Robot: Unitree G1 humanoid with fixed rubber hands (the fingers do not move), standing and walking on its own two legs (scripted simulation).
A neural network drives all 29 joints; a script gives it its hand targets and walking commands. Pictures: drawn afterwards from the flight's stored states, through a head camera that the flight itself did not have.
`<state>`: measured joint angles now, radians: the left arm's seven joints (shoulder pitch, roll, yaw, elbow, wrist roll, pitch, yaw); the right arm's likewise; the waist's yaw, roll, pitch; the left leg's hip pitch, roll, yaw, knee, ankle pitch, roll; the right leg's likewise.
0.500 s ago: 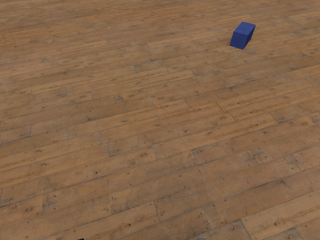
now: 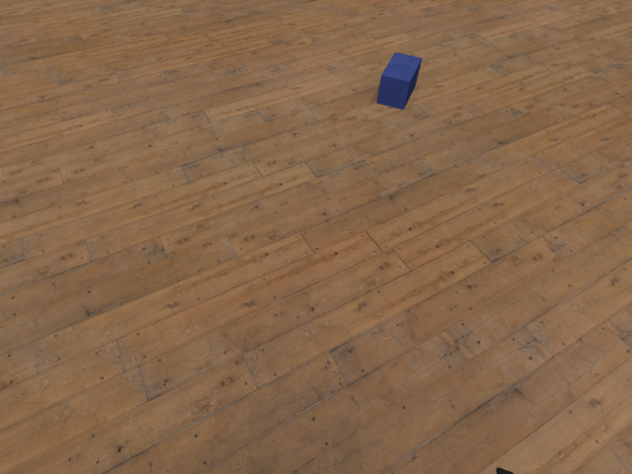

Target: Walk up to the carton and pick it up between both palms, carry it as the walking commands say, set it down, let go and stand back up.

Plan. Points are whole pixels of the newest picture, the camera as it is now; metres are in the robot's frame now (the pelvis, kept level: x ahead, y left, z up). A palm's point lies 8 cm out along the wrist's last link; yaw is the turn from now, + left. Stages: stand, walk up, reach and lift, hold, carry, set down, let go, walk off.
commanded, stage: walk up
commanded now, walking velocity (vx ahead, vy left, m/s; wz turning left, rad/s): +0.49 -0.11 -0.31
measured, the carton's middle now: (399, 80) +2.12 -0.45 -0.68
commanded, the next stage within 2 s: none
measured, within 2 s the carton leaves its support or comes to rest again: neither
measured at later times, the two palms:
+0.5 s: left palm (240, 355) +0.32 +0.13 -0.12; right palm (549, 354) +0.33 -0.36 -0.13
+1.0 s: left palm (262, 240) +0.56 +0.12 -0.14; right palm (519, 281) +0.47 -0.35 -0.12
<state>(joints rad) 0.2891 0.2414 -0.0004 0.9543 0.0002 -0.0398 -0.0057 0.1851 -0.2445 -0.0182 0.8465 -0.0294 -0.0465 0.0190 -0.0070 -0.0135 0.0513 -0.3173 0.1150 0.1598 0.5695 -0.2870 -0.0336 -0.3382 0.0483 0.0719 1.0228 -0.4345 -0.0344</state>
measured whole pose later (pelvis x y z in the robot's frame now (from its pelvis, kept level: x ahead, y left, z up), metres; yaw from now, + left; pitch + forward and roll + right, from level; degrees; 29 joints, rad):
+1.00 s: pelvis +0.48 -0.11 +0.00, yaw -9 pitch +2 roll +1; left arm 0.24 0.23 0.00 1.00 0.00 -0.03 -0.04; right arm 0.30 -0.21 -0.02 0.97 -0.03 -0.05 0.03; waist -0.01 -0.04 0.04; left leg -0.21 0.11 0.17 0.50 -0.31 -0.04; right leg -0.56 -0.03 0.03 1.11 -0.32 -0.04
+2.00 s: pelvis +0.92 -0.24 -0.01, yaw -9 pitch +3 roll +2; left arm 0.21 0.23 0.00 1.01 0.00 -0.03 -0.07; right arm 0.39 -0.18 -0.02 1.04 -0.03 -0.06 0.02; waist -0.01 -0.04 0.02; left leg -0.06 0.12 0.17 0.47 -0.43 -0.08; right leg -0.56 -0.08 -0.05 0.63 -0.19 0.01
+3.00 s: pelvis +1.32 -0.34 -0.02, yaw -9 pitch +0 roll +2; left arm 0.21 0.20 0.00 1.01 0.00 -0.06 -0.05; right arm 0.34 -0.18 -0.02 1.04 -0.04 -0.05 0.01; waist -0.01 0.00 0.06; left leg -0.11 0.15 0.14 0.68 -0.48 -0.07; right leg -0.50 -0.07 -0.07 0.66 -0.15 -0.01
